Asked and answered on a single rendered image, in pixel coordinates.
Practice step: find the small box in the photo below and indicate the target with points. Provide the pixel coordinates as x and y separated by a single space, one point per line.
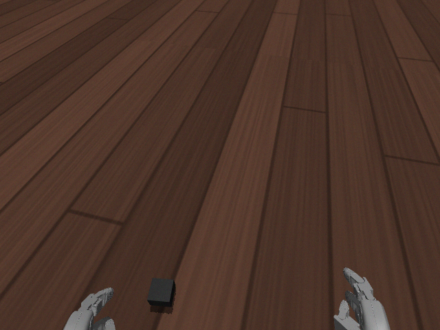
161 292

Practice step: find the right robot hand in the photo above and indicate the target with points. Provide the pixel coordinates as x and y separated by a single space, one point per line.
369 312

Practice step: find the left robot hand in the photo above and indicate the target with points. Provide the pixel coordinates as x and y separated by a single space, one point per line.
83 319

